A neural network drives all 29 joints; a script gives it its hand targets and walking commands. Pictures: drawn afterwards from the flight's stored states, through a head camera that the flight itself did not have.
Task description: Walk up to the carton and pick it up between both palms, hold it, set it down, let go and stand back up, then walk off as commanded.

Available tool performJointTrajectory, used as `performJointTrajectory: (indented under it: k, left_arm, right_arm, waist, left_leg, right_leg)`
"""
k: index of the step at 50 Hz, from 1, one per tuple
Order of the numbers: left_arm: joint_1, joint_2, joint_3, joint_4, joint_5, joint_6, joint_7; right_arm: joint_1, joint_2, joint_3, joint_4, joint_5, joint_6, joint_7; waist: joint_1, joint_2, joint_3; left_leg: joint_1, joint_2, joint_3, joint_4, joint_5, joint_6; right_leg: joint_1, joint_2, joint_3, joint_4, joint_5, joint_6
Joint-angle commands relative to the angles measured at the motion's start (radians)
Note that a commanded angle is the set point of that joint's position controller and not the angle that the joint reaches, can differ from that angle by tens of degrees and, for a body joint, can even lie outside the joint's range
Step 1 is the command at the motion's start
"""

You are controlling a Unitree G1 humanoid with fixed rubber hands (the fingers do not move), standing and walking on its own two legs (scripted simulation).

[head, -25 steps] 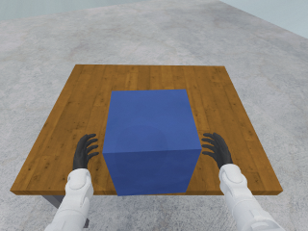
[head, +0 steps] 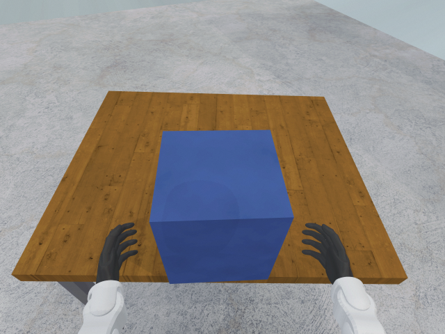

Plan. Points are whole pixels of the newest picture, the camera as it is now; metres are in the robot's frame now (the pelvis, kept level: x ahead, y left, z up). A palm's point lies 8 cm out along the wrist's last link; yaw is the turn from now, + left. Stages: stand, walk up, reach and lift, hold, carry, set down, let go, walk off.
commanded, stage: set down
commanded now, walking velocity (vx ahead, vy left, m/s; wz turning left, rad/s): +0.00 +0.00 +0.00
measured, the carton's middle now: (218, 209) +0.37 +0.02 +0.01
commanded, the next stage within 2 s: let go in 1.70 s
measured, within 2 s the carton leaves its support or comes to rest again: neither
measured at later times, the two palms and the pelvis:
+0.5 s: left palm (102, 285) +0.22 +0.22 -0.03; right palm (336, 280) +0.24 -0.20 -0.02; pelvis +0.02 +0.01 +0.00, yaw +0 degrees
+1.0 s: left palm (102, 292) +0.22 +0.22 -0.04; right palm (337, 286) +0.24 -0.20 -0.03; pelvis +0.02 +0.01 +0.00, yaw +0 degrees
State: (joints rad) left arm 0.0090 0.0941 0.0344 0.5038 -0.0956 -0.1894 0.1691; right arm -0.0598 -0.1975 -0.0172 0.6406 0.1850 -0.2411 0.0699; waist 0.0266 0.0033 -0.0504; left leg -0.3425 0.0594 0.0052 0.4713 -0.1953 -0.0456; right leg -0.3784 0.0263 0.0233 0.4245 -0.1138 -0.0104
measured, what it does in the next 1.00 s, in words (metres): stands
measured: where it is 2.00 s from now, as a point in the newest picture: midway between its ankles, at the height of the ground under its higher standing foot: outside the picture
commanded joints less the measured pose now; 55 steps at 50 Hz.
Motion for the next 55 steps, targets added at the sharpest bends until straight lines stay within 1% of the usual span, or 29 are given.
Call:
performJointTrajectory:
  k: [1,3,5,8,9,10,11,12,14,15,17,19,21,26,29,31,33,34,35,36,37,43,46,48,50,51,52,53,55]
  left_arm:
    - [-0.015,0.096,-0.099,-0.45,-0.06,-0.037,0.019]
    - [0.023,0.102,-0.099,-0.489,-0.053,-0.029,0.018]
    - [0.068,0.105,-0.098,-0.489,-0.049,-0.014,0.013]
    - [0.07,0.115,-0.094,-0.48,-0.043,0.001,0.012]
    - [0.049,0.122,-0.085,-0.494,-0.044,-0.001,0.016]
    - [0.057,0.111,-0.097,-0.462,-0.038,0.012,0.014]
    - [0.06,0.12,-0.094,-0.456,-0.041,0.017,0.01]
    - [0.034,0.132,-0.086,-0.508,-0.045,0.011,0.019]
    - [0.057,0.117,-0.095,-0.468,-0.037,0.031,0.014]
    - [0.069,0.121,-0.09,-0.47,-0.033,0.033,0.013]
    - [0.069,0.121,-0.093,-0.448,-0.029,0.05,0.005]
    - [0.084,0.11,-0.094,-0.484,-0.023,0.062,0.01]
    - [0.099,0.103,-0.095,-0.443,-0.013,0.08,0.002]
    - [0.112,0.104,-0.081,-0.457,0.0,0.109,-0.006]
    - [0.115,0.115,-0.065,-0.404,0.007,0.131,-0.021]
    - [0.119,0.121,-0.059,-0.423,0.006,0.134,-0.024]
    - [0.116,0.124,-0.059,-0.434,0.012,0.141,-0.023]
    - [0.125,0.116,-0.061,-0.4,0.023,0.153,-0.026]
    - [0.116,0.121,-0.061,-0.446,0.011,0.146,-0.023]
    - [0.121,0.114,-0.064,-0.401,0.026,0.159,-0.025]
    - [0.121,0.112,-0.065,-0.405,0.029,0.16,-0.026]
    - [0.109,0.13,-0.053,-0.391,0.032,0.186,-0.033]
    - [0.091,0.133,-0.052,-0.334,0.039,0.211,-0.045]
    - [0.081,0.142,-0.047,-0.337,0.04,0.222,-0.049]
    - [0.083,0.146,-0.049,-0.336,0.038,0.232,-0.049]
    - [0.088,0.144,-0.049,-0.305,0.045,0.24,-0.056]
    - [0.093,0.148,-0.047,-0.328,0.042,0.239,-0.056]
    - [0.092,0.149,-0.046,-0.32,0.048,0.242,-0.057]
    - [0.094,0.154,-0.038,-0.301,0.053,0.251,-0.065]
  right_arm:
    - [0.021,-0.181,-0.039,-0.401,0.052,-0.075,0.018]
    - [0.061,-0.173,-0.024,-0.43,0.065,-0.074,0.019]
    - [0.101,-0.161,-0.024,-0.453,0.052,-0.069,0.015]
    - [0.116,-0.16,-0.029,-0.446,0.032,-0.057,0.01]
    - [0.097,-0.151,-0.023,-0.487,0.034,-0.062,0.007]
    - [0.111,-0.155,-0.03,-0.443,0.023,-0.051,0.01]
    - [0.125,-0.15,-0.027,-0.462,0.022,-0.052,0.005]
    - [0.104,-0.156,-0.028,-0.484,0.026,-0.056,0.008]
    - [0.135,-0.151,-0.028,-0.421,0.019,-0.041,0.007]
    - [0.146,-0.149,-0.022,-0.437,0.02,-0.041,0.005]
    - [0.157,-0.147,-0.027,-0.388,0.012,-0.029,0.001]
    - [0.153,-0.157,-0.036,-0.399,0.018,-0.029,0.008]
    - [0.173,-0.153,-0.035,-0.361,0.006,-0.016,0.006]
    - [0.183,-0.149,-0.036,-0.339,-0.005,0.002,0.004]
    - [0.191,-0.13,-0.029,-0.322,-0.025,0.013,-0.005]
    - [0.192,-0.13,-0.037,-0.329,-0.031,0.015,-0.007]
    - [0.192,-0.129,-0.039,-0.321,-0.034,0.017,-0.007]
    - [0.197,-0.125,-0.038,-0.287,-0.042,0.025,-0.009]
    - [0.192,-0.128,-0.038,-0.328,-0.033,0.021,-0.006]
    - [0.199,-0.125,-0.036,-0.285,-0.042,0.032,-0.005]
    - [0.195,-0.127,-0.039,-0.284,-0.043,0.032,-0.003]
    - [0.182,-0.118,-0.042,-0.278,-0.062,0.048,-0.009]
    - [0.172,-0.103,-0.037,-0.244,-0.083,0.067,-0.015]
    - [0.164,-0.101,-0.039,-0.232,-0.09,0.075,-0.019]
    - [0.16,-0.109,-0.041,-0.226,-0.094,0.079,-0.021]
    - [0.164,-0.102,-0.039,-0.191,-0.103,0.085,-0.023]
    - [0.16,-0.104,-0.037,-0.22,-0.097,0.079,-0.022]
    - [0.163,-0.104,-0.039,-0.201,-0.101,0.083,-0.021]
    - [0.163,-0.1,-0.035,-0.192,-0.107,0.088,-0.024]
  waist:
    - [0.012,-0.034,-0.276]
    - [0.013,-0.031,-0.266]
    - [0.012,-0.05,-0.24]
    - [0.011,-0.048,-0.204]
    - [0.024,-0.05,-0.208]
    - [0.015,-0.042,-0.185]
    - [0.014,-0.054,-0.188]
    - [0.022,-0.035,-0.217]
    - [0.015,-0.025,-0.186]
    - [0.02,-0.029,-0.195]
    - [0.007,-0.023,-0.172]
    - [0.013,-0.006,-0.187]
    - [0.005,-0.008,-0.163]
    - [0.005,0.0,-0.158]
    - [0.002,-0.014,-0.129]
    - [0.003,-0.019,-0.137]
    - [-0.002,-0.004,-0.128]
    - [-0.002,0.009,-0.102]
    - [0.001,0.001,-0.131]
    - [0.0,0.011,-0.099]
    - [-0.001,0.013,-0.096]
    - [0.002,0.004,-0.082]
    - [-0.006,-0.008,-0.05]
    - [-0.007,0.002,-0.044]
    - [-0.006,0.005,-0.043]
    - [-0.01,0.008,-0.033]
    - [-0.005,0.0,-0.05]
    - [-0.007,0.02,-0.038]
    - [-0.007,0.002,-0.031]
  left_leg:
    - [0.111,-0.064,0.033,-0.165,0.013,-0.002]
    - [0.125,-0.07,0.038,-0.165,0.033,0.003]
    - [0.125,-0.072,0.044,-0.167,0.021,0.009]
    - [0.123,-0.075,0.045,-0.169,-0.018,0.01]
    - [0.118,-0.074,0.053,-0.166,-0.017,0.014]
    - [0.119,-0.072,0.049,-0.172,-0.033,0.01]
    - [0.128,-0.075,0.055,-0.166,-0.03,0.013]
    - [0.126,-0.07,0.053,-0.166,-0.03,0.01]
    - [0.137,-0.07,0.057,-0.176,-0.03,0.009]
    - [0.14,-0.072,0.057,-0.17,-0.011,0.01]
    - [0.148,-0.073,0.059,-0.172,-0.003,0.008]
    - [0.162,-0.066,0.052,-0.175,0.017,0.005]
    - [0.166,-0.066,0.052,-0.178,0.026,0.004]
    - [0.179,-0.061,0.051,-0.182,0.055,0.004]
    - [0.186,-0.069,0.061,-0.177,0.066,0.009]
    - [0.187,-0.067,0.061,-0.176,0.084,0.008]
    - [0.187,-0.066,0.061,-0.18,0.069,0.01]
    - [0.187,-0.068,0.062,-0.182,0.069,0.006]
    - [0.188,-0.063,0.058,-0.181,0.078,0.009]
    - [0.182,-0.061,0.054,-0.188,0.061,0.007]
    - [0.19,-0.062,0.057,-0.189,0.053,0.006]
    - [0.174,-0.064,0.062,-0.188,0.034,0.013]
    - [0.158,-0.066,0.068,-0.193,-0.012,0.018]
    - [0.152,-0.065,0.067,-0.195,-0.032,0.018]
    - [0.157,-0.064,0.064,-0.189,-0.026,0.019]
    - [0.157,-0.065,0.067,-0.188,-0.028,0.017]
    - [0.163,-0.061,0.064,-0.189,-0.019,0.019]
    - [0.154,-0.059,0.058,-0.189,-0.028,0.016]
    - [0.155,-0.06,0.06,-0.189,-0.04,0.02]
  right_leg:
    - [0.393,0.018,-0.027,-0.054,-0.08,-0.022]
    - [0.39,0.011,-0.018,-0.063,-0.069,-0.024]
    - [0.394,0.006,-0.012,-0.073,-0.083,-0.021]
    - [0.378,0.002,-0.011,-0.078,-0.12,-0.02]
    - [0.377,-0.003,-0.01,-0.076,-0.131,-0.017]
    - [0.369,0.0,-0.016,-0.076,-0.144,-0.019]
    - [0.371,-0.006,-0.011,-0.08,-0.141,-0.016]
    - [0.368,-0.005,-0.017,-0.072,-0.137,-0.02]
    - [0.367,-0.002,-0.016,-0.078,-0.137,-0.02]
    - [0.378,-0.005,-0.014,-0.078,-0.121,-0.022]
    - [0.372,-0.004,-0.013,-0.084,-0.111,-0.021]
    - [0.373,0.005,-0.024,-0.081,-0.089,-0.028]
    - [0.373,0.005,-0.021,-0.085,-0.079,-0.027]
    - [0.388,0.008,-0.023,-0.089,-0.045,-0.028]
    - [0.382,-0.002,-0.013,-0.106,-0.047,-0.025]
    - [0.39,0.0,-0.017,-0.102,-0.031,-0.021]
    - [0.39,-0.002,-0.017,-0.103,-0.044,-0.023]
    - [0.387,-0.001,-0.016,-0.105,-0.046,-0.026]
    - [0.392,-0.001,-0.017,-0.102,-0.032,-0.027]
    - [0.384,0.0,-0.017,-0.105,-0.046,-0.029]
    - [0.377,0.001,-0.018,-0.108,-0.057,-0.028]
    - [0.371,-0.008,-0.014,-0.115,-0.081,-0.027]
    - [0.362,-0.016,-0.005,-0.129,-0.133,-0.025]
    - [0.36,-0.018,-0.002,-0.129,-0.153,-0.025]
    - [0.354,-0.02,-0.005,-0.125,-0.145,-0.026]
    - [0.35,-0.022,-0.004,-0.129,-0.146,-0.024]
    - [0.354,-0.019,-0.009,-0.124,-0.131,-0.024]
    - [0.355,-0.019,-0.009,-0.121,-0.133,-0.028]
    - [0.351,-0.019,-0.006,-0.126,-0.147,-0.028]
